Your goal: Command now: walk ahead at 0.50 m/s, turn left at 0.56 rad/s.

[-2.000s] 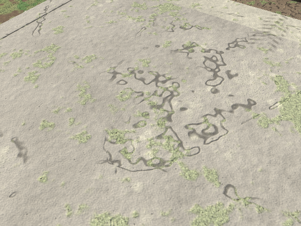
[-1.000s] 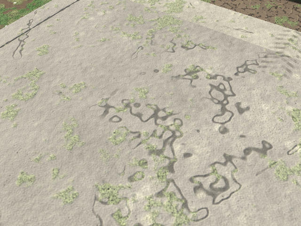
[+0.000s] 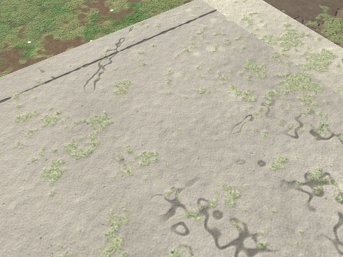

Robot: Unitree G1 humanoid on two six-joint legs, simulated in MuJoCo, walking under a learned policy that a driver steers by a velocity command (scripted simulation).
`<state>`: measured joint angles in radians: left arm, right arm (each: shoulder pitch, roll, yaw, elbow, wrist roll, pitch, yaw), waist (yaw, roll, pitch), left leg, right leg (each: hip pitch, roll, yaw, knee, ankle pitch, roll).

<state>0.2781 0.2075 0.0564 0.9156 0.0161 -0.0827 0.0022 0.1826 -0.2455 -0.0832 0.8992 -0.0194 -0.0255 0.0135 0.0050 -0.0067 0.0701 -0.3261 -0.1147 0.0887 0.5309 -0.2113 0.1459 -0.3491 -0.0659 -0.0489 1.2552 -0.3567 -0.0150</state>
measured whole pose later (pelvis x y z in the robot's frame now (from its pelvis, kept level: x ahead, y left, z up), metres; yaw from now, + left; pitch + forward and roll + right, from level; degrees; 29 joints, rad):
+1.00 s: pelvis +0.52 +0.07 +0.01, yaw +11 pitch +2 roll -1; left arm 0.40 0.26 0.06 0.86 0.01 -0.04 -0.02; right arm 0.13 -0.22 -0.01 0.72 -0.04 -0.08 0.00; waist 0.05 -0.02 0.01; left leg -0.34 0.01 0.06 0.51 -0.20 0.05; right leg -0.31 0.03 0.03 0.97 -0.42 -0.07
